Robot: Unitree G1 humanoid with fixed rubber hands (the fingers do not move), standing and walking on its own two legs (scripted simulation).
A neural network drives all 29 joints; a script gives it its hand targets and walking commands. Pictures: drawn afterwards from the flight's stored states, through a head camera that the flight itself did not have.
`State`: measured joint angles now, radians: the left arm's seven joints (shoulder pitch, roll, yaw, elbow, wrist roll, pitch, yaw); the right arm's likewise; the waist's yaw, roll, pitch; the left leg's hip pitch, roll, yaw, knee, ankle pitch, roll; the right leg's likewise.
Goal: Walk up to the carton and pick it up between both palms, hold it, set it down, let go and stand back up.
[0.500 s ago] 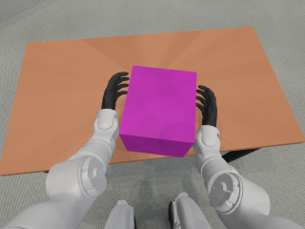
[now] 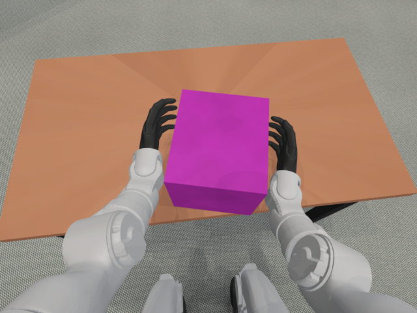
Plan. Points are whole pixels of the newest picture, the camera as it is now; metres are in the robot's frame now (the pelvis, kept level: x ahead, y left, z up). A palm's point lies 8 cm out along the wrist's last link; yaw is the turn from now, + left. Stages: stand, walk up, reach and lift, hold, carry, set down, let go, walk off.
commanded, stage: reach and lift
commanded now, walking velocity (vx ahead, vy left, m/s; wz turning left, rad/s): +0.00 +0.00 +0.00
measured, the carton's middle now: (218, 156) +0.42 -0.03 -0.05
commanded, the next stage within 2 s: none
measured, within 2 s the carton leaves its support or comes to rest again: leaves its support in 0.82 s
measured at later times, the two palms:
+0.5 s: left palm (151, 148) +0.42 +0.10 +0.00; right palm (286, 166) +0.38 -0.16 -0.02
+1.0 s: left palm (151, 150) +0.40 +0.09 +0.03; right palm (295, 170) +0.36 -0.17 +0.00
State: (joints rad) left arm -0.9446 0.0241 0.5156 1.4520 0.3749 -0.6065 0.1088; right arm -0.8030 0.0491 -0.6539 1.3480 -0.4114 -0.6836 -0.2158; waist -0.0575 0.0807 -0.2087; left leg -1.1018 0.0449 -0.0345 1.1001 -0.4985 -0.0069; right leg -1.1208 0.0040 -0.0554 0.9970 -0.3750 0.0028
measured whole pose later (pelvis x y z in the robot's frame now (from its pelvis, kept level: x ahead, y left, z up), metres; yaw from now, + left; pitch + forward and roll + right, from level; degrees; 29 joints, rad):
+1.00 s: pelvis +0.00 +0.00 +0.01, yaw +2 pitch +26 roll -4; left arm -0.86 0.02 -0.02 1.53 -0.12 -0.55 0.18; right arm -0.62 0.00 -0.13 1.19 -0.02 -0.42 -0.25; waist -0.09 0.13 -0.33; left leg -1.05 0.04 -0.07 1.04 -0.46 -0.01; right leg -1.04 0.00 -0.09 0.92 -0.34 0.00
